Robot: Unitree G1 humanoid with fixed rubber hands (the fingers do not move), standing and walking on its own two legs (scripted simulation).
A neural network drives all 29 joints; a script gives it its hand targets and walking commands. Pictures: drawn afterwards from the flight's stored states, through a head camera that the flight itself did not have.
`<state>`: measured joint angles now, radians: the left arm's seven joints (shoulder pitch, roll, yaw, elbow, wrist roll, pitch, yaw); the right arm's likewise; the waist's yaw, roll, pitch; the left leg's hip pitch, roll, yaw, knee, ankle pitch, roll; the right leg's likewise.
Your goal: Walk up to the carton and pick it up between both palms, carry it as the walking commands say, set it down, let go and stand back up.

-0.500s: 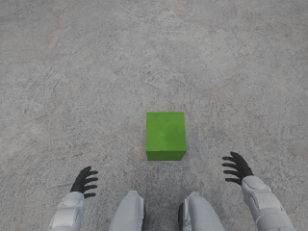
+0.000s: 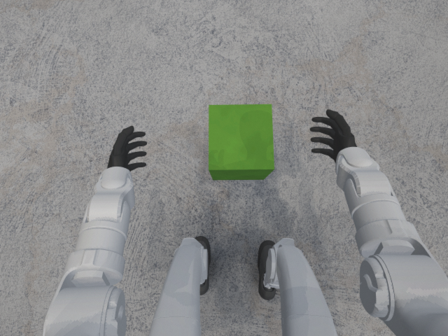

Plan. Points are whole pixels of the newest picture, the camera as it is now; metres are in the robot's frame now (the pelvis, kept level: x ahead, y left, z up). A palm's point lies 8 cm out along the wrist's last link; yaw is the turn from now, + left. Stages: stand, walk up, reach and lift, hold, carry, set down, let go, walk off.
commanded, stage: reach and lift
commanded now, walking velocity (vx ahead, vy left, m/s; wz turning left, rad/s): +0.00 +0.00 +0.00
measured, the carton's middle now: (239, 146) +0.53 -0.03 -0.56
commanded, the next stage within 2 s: none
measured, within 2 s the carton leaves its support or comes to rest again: neither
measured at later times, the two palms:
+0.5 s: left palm (140, 105) +0.51 +0.19 -0.13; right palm (324, 91) +0.53 -0.18 -0.13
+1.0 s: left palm (164, 123) +0.51 +0.17 -0.26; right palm (308, 111) +0.53 -0.18 -0.25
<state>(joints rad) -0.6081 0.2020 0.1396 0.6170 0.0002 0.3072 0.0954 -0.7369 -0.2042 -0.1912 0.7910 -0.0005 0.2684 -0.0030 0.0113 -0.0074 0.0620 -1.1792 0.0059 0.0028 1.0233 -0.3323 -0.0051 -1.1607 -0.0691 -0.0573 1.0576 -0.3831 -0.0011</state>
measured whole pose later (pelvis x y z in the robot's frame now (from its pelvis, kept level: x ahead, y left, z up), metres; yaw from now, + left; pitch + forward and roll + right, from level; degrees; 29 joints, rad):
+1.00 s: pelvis -0.03 +0.01 -0.11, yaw -1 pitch +43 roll +0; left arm -1.30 0.21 0.31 0.80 0.00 0.19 0.15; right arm -1.40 -0.30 -0.33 0.92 0.00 0.16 -0.04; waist 0.01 0.00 0.21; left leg -1.77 0.01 0.00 1.43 -0.41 0.00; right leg -1.76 -0.06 -0.01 1.46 -0.45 0.01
